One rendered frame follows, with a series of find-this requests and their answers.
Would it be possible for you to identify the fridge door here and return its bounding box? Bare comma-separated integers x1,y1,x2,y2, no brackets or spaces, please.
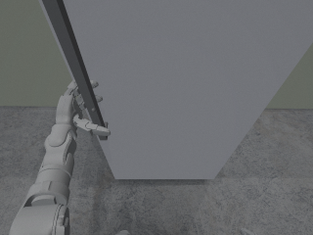
38,0,313,179

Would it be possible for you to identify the left robot hand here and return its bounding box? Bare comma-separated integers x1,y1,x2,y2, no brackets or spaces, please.
56,79,111,137

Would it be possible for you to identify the robot left upper arm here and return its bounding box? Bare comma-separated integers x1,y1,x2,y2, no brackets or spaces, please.
12,204,70,235

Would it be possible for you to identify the left robot shin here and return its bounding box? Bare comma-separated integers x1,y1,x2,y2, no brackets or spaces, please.
119,230,130,234

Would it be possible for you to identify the left robot forearm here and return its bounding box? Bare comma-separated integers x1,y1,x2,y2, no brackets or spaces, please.
9,123,77,235

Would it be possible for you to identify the handle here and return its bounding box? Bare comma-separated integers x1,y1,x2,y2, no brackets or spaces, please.
42,0,108,141

